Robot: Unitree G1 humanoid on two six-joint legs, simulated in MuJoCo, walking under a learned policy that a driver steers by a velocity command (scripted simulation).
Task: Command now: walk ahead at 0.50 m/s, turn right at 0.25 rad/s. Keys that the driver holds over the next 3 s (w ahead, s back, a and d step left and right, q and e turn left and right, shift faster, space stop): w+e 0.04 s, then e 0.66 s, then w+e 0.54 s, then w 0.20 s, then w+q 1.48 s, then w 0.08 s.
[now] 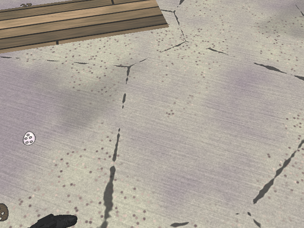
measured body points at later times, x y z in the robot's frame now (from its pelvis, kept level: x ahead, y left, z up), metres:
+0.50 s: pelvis +0.21 -0.01 +0.00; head +0.23 -0.02 +0.45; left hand +0.37 +0.26 -0.10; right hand +0.34 -0.31 -0.08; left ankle +0.33 +0.08 -0.73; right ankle +0.14 -0.10 -0.73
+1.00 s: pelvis +0.25 -0.07 +0.01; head +0.25 -0.10 +0.46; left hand +0.48 +0.13 -0.08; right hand +0.22 -0.38 -0.10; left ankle +0.33 +0.07 -0.68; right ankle +0.17 -0.12 -0.73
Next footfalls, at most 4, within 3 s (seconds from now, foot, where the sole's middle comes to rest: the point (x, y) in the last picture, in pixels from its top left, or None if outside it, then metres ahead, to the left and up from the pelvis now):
0.02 right None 0.18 -0.11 -0.76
0.50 left None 0.36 0.06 -0.76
0.92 right None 0.21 -0.15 -0.76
1.36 left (190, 194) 0.61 -0.18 -0.76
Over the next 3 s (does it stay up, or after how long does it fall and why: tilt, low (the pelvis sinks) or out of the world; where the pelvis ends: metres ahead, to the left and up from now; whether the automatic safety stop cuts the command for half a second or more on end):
stays up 1.16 -0.62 0.01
